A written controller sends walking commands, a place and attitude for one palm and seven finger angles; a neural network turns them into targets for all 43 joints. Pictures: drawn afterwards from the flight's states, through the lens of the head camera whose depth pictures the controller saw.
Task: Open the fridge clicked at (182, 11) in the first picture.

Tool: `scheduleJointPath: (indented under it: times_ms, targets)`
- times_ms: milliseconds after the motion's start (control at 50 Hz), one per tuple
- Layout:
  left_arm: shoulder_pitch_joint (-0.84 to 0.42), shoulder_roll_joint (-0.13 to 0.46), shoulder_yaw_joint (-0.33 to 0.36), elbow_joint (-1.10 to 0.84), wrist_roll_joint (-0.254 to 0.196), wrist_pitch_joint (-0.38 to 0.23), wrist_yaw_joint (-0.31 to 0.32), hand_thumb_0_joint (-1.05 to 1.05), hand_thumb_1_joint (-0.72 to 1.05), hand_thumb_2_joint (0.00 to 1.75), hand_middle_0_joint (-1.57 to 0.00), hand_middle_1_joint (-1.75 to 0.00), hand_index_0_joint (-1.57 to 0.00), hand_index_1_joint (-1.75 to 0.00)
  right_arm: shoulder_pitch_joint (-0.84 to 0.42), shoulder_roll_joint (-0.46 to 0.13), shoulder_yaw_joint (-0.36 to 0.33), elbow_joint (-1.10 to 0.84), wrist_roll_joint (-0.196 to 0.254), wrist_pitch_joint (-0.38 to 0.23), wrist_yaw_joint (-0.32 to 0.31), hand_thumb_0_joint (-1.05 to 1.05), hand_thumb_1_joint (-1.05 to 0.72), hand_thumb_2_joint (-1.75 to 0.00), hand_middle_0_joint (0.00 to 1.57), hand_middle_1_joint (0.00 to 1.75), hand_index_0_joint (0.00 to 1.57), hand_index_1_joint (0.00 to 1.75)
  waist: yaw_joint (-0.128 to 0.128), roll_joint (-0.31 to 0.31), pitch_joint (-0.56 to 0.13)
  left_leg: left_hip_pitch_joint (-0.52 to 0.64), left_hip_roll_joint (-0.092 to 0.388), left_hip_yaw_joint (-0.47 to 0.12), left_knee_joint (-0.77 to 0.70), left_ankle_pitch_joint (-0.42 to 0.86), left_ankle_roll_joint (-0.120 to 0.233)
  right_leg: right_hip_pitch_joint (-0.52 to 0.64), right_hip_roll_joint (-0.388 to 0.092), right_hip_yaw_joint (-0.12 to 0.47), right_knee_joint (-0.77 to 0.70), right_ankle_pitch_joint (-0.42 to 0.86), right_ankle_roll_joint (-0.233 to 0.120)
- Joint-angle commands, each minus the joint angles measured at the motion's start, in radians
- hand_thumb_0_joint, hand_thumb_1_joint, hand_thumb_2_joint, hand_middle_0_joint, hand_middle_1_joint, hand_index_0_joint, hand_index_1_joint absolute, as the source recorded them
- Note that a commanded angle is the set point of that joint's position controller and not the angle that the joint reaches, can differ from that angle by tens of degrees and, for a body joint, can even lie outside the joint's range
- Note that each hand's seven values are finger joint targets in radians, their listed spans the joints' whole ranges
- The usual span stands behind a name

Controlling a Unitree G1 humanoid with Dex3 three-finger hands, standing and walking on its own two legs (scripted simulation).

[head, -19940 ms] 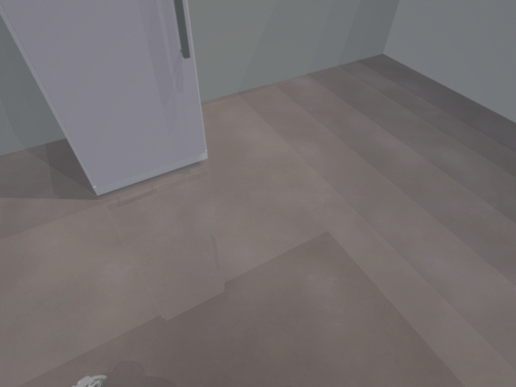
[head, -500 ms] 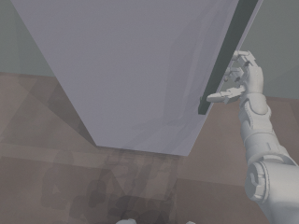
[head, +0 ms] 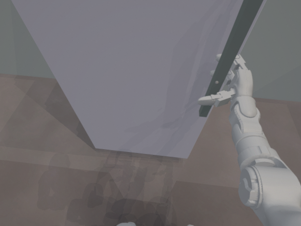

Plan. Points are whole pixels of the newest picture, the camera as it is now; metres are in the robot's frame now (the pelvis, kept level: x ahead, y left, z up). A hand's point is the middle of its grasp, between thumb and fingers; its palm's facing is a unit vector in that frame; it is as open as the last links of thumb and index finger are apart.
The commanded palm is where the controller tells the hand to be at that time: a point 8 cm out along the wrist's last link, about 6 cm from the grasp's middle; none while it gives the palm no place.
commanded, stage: slide the fingers in behind the handle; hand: right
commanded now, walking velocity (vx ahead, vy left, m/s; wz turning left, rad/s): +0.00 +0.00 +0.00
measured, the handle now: (222, 59) +0.53 -0.09 +0.15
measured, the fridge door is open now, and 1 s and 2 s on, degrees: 0 0 0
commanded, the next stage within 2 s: grip the handle and tug to test in 1.06 s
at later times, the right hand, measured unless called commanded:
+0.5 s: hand (211, 82) +0.48 -0.07 +0.12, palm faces -0.07 +1.00 +0.01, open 14.0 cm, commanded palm +0.45 -0.13 +0.12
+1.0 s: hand (214, 83) +0.48 -0.08 +0.12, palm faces -0.07 +1.00 +0.01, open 14.0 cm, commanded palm +0.45 -0.13 +0.12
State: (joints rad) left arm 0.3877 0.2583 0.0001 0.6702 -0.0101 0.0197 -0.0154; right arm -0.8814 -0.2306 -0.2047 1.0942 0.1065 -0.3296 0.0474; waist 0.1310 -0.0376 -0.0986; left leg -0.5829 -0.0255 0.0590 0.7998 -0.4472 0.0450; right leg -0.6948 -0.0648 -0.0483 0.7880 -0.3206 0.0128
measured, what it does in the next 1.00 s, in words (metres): stands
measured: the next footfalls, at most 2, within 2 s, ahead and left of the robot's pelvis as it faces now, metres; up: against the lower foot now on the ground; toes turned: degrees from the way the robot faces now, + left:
none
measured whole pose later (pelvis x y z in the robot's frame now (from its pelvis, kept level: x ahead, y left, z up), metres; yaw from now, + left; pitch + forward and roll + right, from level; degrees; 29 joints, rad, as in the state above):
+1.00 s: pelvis +0.00 -0.01 +0.00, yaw +0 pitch +13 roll +0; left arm 0.38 0.25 0.01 0.68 0.00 0.01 -0.02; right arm -0.87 -0.19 -0.19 1.08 0.11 -0.34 0.01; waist 0.13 -0.03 -0.10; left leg -0.58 -0.02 0.05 0.79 -0.44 0.04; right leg -0.69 -0.06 -0.05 0.79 -0.32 0.01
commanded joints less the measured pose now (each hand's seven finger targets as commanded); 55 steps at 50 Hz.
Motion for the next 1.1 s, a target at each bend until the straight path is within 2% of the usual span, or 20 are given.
scheduleJointPath:
  times_ms: [0,20,60,120,180,200,320,420,460,480,500,580,640,760,820,860,880,960,980,1080]
  targets:
    - [0.105,0.139,0.06,-0.078,-0.002,-0.026,0.004,0.0,0.9,0.9,-0.2,-0.3,-0.2,-0.3,-0.488,-0.194,-0.031,-0.257,0.002,-0.083,-0.002,0.0,0.5,-0.3,0.3,1.2,0.3,1.2,0.004,0.049,-0.401,0.092,-0.02,-0.059,-0.121,0.542,-0.052,0.32,0.073,0.034,-0.024,0.267,-0.057]
    - [0.098,0.135,0.058,-0.08,-0.002,-0.026,0.002,0.0,0.9,0.9,-0.2,-0.3,-0.2,-0.3,-0.462,-0.173,-0.011,-0.257,0.0,-0.085,0.0,0.0,0.5,-0.3,0.3,1.2,0.3,1.2,-0.003,0.017,-0.39,0.085,-0.021,-0.059,-0.122,0.539,-0.047,0.329,0.075,0.032,-0.023,0.27,-0.056]
    - [0.1,0.134,0.061,-0.079,-0.004,-0.028,-0.002,0.0,0.9,0.9,-0.2,-0.3,-0.2,-0.3,-0.449,-0.143,0.002,-0.264,0.004,-0.089,0.0,0.0,0.5,-0.3,0.3,1.2,0.3,1.2,0.0,0.039,-0.401,0.077,-0.023,-0.053,-0.121,0.546,-0.049,0.344,0.073,0.033,-0.023,0.282,-0.055]
    - [0.098,0.136,0.061,-0.071,-0.004,-0.024,0.002,0.0,0.9,0.9,-0.2,-0.3,-0.2,-0.3,-0.462,-0.144,0.009,-0.221,0.005,-0.069,-0.001,0.0,0.5,-0.3,0.3,1.2,0.3,1.2,0.014,0.064,-0.339,0.07,-0.021,-0.06,-0.138,0.513,-0.054,0.304,0.074,0.03,-0.03,0.229,-0.058]
    - [0.099,0.138,0.058,-0.069,-0.002,-0.025,0.004,0.0,0.9,0.9,-0.2,-0.3,-0.2,-0.3,-0.483,-0.176,-0.017,-0.236,0.007,-0.072,-0.01,0.0,0.5,-0.3,0.3,1.2,0.3,1.2,0.006,0.043,-0.369,0.087,-0.019,-0.06,-0.134,0.516,-0.05,0.312,0.076,0.033,-0.032,0.238,-0.057]
    - [0.101,0.136,0.058,-0.067,-0.004,-0.028,0.004,0.0,0.9,0.9,-0.2,-0.3,-0.2,-0.3,-0.515,-0.165,-0.003,-0.259,0.007,-0.08,-0.01,0.0,0.5,-0.3,0.3,1.2,0.3,1.2,0.017,0.047,-0.378,0.085,-0.019,-0.061,-0.133,0.522,-0.052,0.32,0.076,0.037,-0.032,0.246,-0.058]
    - [0.097,0.131,0.063,-0.067,0.001,-0.032,-0.005,0.0,0.9,0.9,-0.2,-0.3,-0.2,-0.3,-0.463,-0.104,0.029,-0.251,0.005,-0.087,-0.013,0.0,0.5,-0.3,0.3,1.2,0.3,1.2,0.009,0.042,-0.392,0.072,-0.023,-0.052,-0.124,0.542,-0.05,0.348,0.075,0.034,-0.026,0.275,-0.055]
    - [0.095,0.137,0.06,-0.073,0.0,-0.025,-0.001,0.0,0.9,0.9,-0.2,-0.3,-0.2,-0.3,-0.452,-0.156,-0.012,-0.223,0.004,-0.067,-0.024,0.0,0.5,-0.3,0.3,1.2,0.3,1.2,0.004,0.088,-0.359,0.111,-0.017,-0.064,-0.137,0.542,-0.056,0.288,0.08,0.026,-0.038,0.235,-0.06]
    - [0.095,0.135,0.06,-0.078,0.0,-0.026,-0.001,0.0,0.9,0.9,-0.2,-0.3,-0.2,-0.3,-0.458,-0.179,-0.036,-0.27,0.003,-0.083,-0.027,0.0,0.5,-0.3,0.3,1.2,0.3,1.2,-0.01,0.069,-0.404,0.133,-0.015,-0.067,-0.126,0.579,-0.055,0.307,0.079,0.026,-0.036,0.266,-0.058]
    - [0.087,0.131,0.057,-0.083,0.002,-0.026,-0.003,0.0,0.9,0.9,-0.2,-0.3,-0.2,-0.3,-0.431,-0.156,-0.018,-0.266,0.004,-0.083,-0.024,0.0,0.5,-0.3,0.3,1.2,0.3,1.2,-0.014,0.048,-0.394,0.129,-0.018,-0.062,-0.125,0.579,-0.052,0.312,0.081,0.025,-0.035,0.271,-0.057]
    - [0.085,0.127,0.058,-0.082,-0.001,-0.028,-0.004,0.0,0.9,0.9,-0.2,-0.3,-0.2,-0.3,-0.467,-0.133,0.006,-0.294,0.005,-0.09,-0.02,0.0,0.5,-0.3,0.3,1.2,0.3,1.2,0.002,0.04,-0.394,0.112,-0.017,-0.063,-0.129,0.575,-0.054,0.327,0.079,0.025,-0.032,0.27,-0.058]
    - [0.086,0.131,0.061,-0.074,-0.002,-0.027,-0.004,0.0,0.9,0.9,-0.2,-0.3,-0.2,-0.3,-0.427,-0.109,0.021,-0.227,0.008,-0.078,-0.015,0.0,0.5,-0.3,0.3,1.2,0.3,1.2,0.005,0.075,-0.338,0.084,-0.021,-0.059,-0.14,0.534,-0.053,0.309,0.078,0.027,-0.033,0.238,-0.057]
    - [0.094,0.136,0.062,-0.072,0.0,-0.026,-0.001,0.0,0.9,0.9,-0.2,-0.3,-0.2,-0.3,-0.465,-0.128,0.01,-0.252,0.01,-0.076,-0.016,0.0,0.5,-0.3,0.3,1.2,0.3,1.2,0.01,0.065,-0.357,0.093,-0.019,-0.056,-0.135,0.529,-0.05,0.318,0.078,0.031,-0.035,0.248,-0.058]
    - [0.087,0.132,0.062,-0.067,-0.002,-0.036,-0.005,0.0,0.9,0.9,-0.2,-0.3,-0.2,-0.3,-0.483,-0.087,0.038,-0.267,0.011,-0.097,-0.019,0.0,0.5,-0.3,0.3,1.2,0.3,1.2,0.011,0.035,-0.384,0.042,-0.026,-0.046,-0.127,0.495,-0.046,0.365,0.072,0.043,-0.03,0.261,-0.052]
    - [0.093,0.135,0.063,-0.055,0.001,-0.033,-0.004,0.0,0.9,0.9,-0.2,-0.3,-0.2,-0.3,-0.497,-0.097,0.038,-0.221,0.004,-0.082,-0.024,0.0,0.5,-0.3,0.3,1.2,0.3,1.2,0.023,0.056,-0.343,0.026,-0.026,-0.044,-0.132,0.465,-0.046,0.342,0.07,0.046,-0.03,0.233,-0.052]
    - [0.098,0.141,0.062,-0.059,0.001,-0.031,0.0,0.0,0.9,0.9,-0.2,-0.3,-0.2,-0.3,-0.488,-0.143,-0.003,-0.228,0.0,-0.084,-0.03,0.0,0.5,-0.3,0.3,1.2,0.3,1.2,0.008,0.055,-0.389,0.052,-0.022,-0.047,-0.123,0.484,-0.045,0.343,0.07,0.047,-0.033,0.256,-0.051]
    - [0.088,0.134,0.06,-0.063,0.003,-0.032,-0.001,0.0,0.9,0.9,-0.2,-0.3,-0.2,-0.3,-0.493,-0.115,0.016,-0.229,0.004,-0.082,-0.031,0.0,0.5,-0.3,0.3,1.2,0.3,1.2,0.01,0.029,-0.373,0.044,-0.024,-0.047,-0.126,0.483,-0.045,0.347,0.073,0.041,-0.03,0.252,-0.051]
    - [0.094,0.136,0.06,-0.07,0.003,-0.033,-0.002,0.0,0.9,0.9,-0.2,-0.3,-0.2,-0.3,-0.461,-0.145,-0.012,-0.248,-0.002,-0.097,-0.03,0.0,0.5,-0.3,0.3,1.2,0.3,1.2,-0.006,0.043,-0.403,0.066,-0.024,-0.046,-0.116,0.503,-0.043,0.346,0.069,0.043,-0.031,0.274,-0.049]
    - [0.089,0.13,0.06,-0.073,0.005,-0.034,-0.005,0.0,0.9,0.9,-0.2,-0.3,-0.2,-0.3,-0.458,-0.097,0.027,-0.247,0.001,-0.094,-0.026,0.0,0.5,-0.3,0.3,1.2,0.3,1.2,0.004,0.04,-0.388,0.057,-0.027,-0.042,-0.118,0.506,-0.043,0.353,0.07,0.04,-0.029,0.277,-0.05]
    - [0.089,0.132,0.064,-0.071,0.003,-0.03,-0.008,0.0,0.9,0.9,-0.2,-0.3,-0.2,-0.3,-0.464,-0.067,0.049,-0.258,0.004,-0.083,-0.03,0.0,0.5,-0.3,0.3,1.2,0.3,1.2,0.011,0.025,-0.371,0.02,-0.032,-0.035,-0.124,0.471,-0.041,0.377,0.065,0.044,-0.029,0.267,-0.047]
